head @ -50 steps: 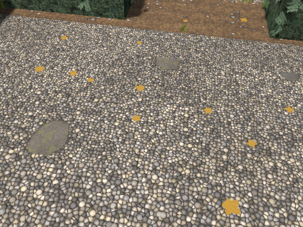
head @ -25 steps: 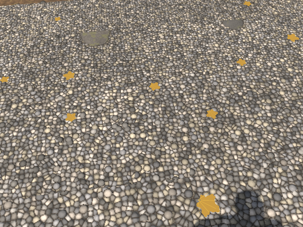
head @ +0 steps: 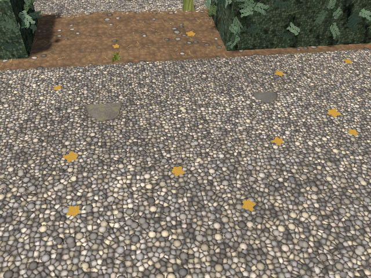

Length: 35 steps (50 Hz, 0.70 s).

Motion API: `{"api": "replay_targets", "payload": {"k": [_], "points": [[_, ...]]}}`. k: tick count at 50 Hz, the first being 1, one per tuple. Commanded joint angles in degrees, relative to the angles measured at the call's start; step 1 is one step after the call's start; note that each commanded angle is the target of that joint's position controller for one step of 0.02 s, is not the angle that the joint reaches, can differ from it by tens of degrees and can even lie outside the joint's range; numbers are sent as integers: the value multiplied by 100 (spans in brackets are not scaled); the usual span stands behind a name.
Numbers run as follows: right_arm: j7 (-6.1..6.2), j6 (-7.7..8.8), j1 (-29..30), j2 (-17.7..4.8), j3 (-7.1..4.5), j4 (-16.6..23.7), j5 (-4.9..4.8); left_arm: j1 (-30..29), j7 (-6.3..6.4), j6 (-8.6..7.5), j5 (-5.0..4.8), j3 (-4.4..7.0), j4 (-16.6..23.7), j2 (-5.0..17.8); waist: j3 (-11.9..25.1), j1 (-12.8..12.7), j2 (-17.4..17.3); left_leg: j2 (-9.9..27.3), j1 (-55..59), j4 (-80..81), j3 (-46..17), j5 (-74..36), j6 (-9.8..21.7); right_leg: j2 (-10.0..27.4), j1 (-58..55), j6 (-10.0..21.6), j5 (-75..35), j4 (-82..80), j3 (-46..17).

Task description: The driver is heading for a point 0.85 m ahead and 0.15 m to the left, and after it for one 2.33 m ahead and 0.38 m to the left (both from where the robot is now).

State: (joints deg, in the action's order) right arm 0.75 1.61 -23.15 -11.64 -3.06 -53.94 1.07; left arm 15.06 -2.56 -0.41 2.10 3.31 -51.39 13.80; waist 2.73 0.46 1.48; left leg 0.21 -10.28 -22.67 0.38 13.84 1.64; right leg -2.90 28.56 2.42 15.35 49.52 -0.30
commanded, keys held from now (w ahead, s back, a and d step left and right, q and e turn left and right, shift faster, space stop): w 0.06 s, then w+q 0.74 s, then w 0.08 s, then w+e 0.12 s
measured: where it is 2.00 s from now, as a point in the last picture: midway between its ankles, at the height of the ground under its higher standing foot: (153, 225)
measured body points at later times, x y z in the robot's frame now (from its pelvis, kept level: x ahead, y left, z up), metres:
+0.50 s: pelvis +0.18 -0.03 +0.00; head +0.21 -0.04 +0.44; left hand +0.12 +0.21 -0.14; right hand +0.34 -0.27 -0.14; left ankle +0.28 +0.11 -0.68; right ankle +0.11 -0.12 -0.75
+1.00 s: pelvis +0.41 +0.06 -0.01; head +0.41 +0.07 +0.44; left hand +0.41 +0.35 -0.13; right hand +0.52 -0.20 -0.13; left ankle +0.33 +0.07 -0.75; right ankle +0.61 -0.07 -0.68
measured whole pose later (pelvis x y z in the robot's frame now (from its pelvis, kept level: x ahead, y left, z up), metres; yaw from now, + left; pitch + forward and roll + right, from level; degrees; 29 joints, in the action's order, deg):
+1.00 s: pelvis +0.41 +0.06 -0.01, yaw +24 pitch +0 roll +0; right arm 0.0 4.7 -22.8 -14.7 -3.3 -53.1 0.6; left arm 10.4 -1.4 0.9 2.2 5.0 -49.1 15.6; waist -0.4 1.4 1.7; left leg -8.3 -3.6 -20.1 -3.1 15.8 7.9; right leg 6.3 37.5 -0.7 -0.3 49.7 -3.9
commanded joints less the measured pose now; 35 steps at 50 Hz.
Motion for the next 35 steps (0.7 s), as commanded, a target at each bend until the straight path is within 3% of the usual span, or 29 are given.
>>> {"api": "replay_targets", "payload": {"k": [1,3,6,7,9,10,11,12,13,14,15,17,19,20,23,26,27,29,31,32,33,34,35], "points": [[-38,135,77,-638,-188,201,-44,-431,-99,-42,-6,-10,334,111,-702,-40,-942,1049,-179,1469,-1151,1164,790,292,568,-155,-447,-310,149],[-60,152,-160,-752,-251,113,-17,-838,-93,-35,-13,-78,458,36,-747,151,-982,1069,-308,1404,-1007,997,833,304,189,-167,-421,-964,308],[-98,160,-523,-896,-307,-14,-9,-1167,-23,-89,3,-78,601,161,-709,319,-934,1216,-302,1167,-1275,631,1008,208,-330,-104,4,-1464,474],[-109,159,-501,-956,-326,-1,-14,-1019,18,-131,-14,-72,587,201,-657,233,-904,1253,-342,1021,-1374,404,1005,170,-627,-74,32,-1620,484],[-84,130,-273,-987,-338,32,-52,-168,127,-249,-13,-45,317,242,-489,-216,-680,1018,-834,310,-1274,94,835,70,-1963,-22,-250,-2327,448],[-94,159,-135,-880,-309,111,-42,576,199,-338,-1,46,117,527,-119,-523,-324,665,-1384,-539,-969,109,657,489,-3106,69,-36,-2606,-78],[-145,203,-73,-282,-172,340,-129,1424,293,-401,95,198,48,1193,570,-845,936,-69,-2481,-2533,-226,1067,369,2135,-4444,392,1475,-3248,-2045],[-124,179,-79,-431,-211,402,-78,1654,341,-308,8,313,-98,1590,475,-834,1436,-455,-3359,-3679,-81,1912,385,2929,-4144,787,2358,-3920,-3594],[-124,135,95,-709,-278,322,33,1237,350,-279,14,188,-3,1135,-188,-644,595,-43,-3515,-4274,-534,1556,519,2680,-3604,761,2483,-3852,-3078],[-187,138,229,-562,-262,300,12,741,330,-287,6,95,92,790,-624,-440,368,143,-3468,-4274,-570,1001,530,2343,-3052,606,1851,-3898,-2347],[-236,129,222,-445,-248,257,2,411,323,-312,-7,25,162,548,-754,-258,376,264,-3218,-4085,-561,540,476,2054,-2689,412,1035,-4011,-1664],[-278,40,188,-436,-264,205,90,335,372,-384,-60,-27,114,338,-728,-105,542,316,-3006,-4009,-357,95,339,1725,-2597,271,-894,-3875,-701],[-301,-44,386,-335,-247,304,67,680,372,-447,-76,-46,-49,304,-557,-49,480,260,-3072,-4052,-252,-173,268,1735,-2739,335,-2480,-3660,-237],[-313,-70,589,-254,-218,406,52,810,373,-467,-89,-47,-129,308,-591,-37,478,272,-3184,-3946,-202,-357,251,1738,-2749,368,-2729,-3643,-32],[-307,-75,1296,-133,-123,706,72,804,412,-480,-101,-74,-185,243,-810,-53,441,254,-3084,-3049,39,-1050,248,1648,-2390,407,-2865,-3659,489],[-429,-38,2033,-174,-51,1036,77,689,429,-488,-140,-65,-205,492,-907,-116,469,91,-2338,-1976,458,-1419,324,1604,-2031,370,-2910,-3727,867],[-449,-83,2012,-232,-50,1054,131,789,435,-471,-117,-50,-286,521,-758,-118,540,36,-2022,-2312,593,-1358,372,1657,-2046,378,-3327,-3588,1008],[-405,-116,1834,-448,-97,1100,67,621,450,-472,-111,-14,-264,652,-694,95,506,-166,-1188,-1894,699,-1002,518,1598,-1934,340,-4166,-3231,1281],[-365,-134,1142,-619,-171,932,73,624,515,-388,-78,57,-286,907,-332,380,504,-473,-634,-1808,755,-8,792,1713,-2472,340,-5674,-2016,1333],[-337,-101,443,-746,-243,735,85,646,529,-307,-30,75,-288,939,8,668,441,-583,13,-1487,598,279,990,1759,-2448,311,-5600,-891,1303],[-265,-35,-293,-1058,-361,544,118,715,506,-242,-36,86,-239,894,437,1042,-224,-235,1031,-645,-192,332,1279,1567,-1821,128,-4209,988,1413],[-197,-6,159,-1590,-439,738,76,1350,344,-213,-4,-39,-46,96,864,210,-1614,1465,2490,-531,-2882,-583,2003,544,281,-162,1760,3098,1210],[-194,-27,7,-1595,-444,873,-118,843,294,-258,-50,71,174,601,1231,551,-1154,1772,2823,255,-4431,-393,2542,107,1364,-261,1695,3538,62]]}}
